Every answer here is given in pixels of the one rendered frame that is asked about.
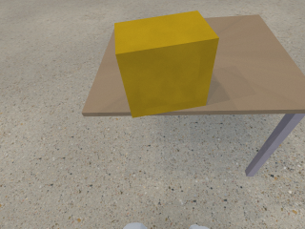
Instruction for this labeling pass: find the carton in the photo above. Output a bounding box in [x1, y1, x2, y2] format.
[114, 10, 219, 118]

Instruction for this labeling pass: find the table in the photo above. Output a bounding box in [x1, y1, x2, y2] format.
[81, 14, 305, 177]

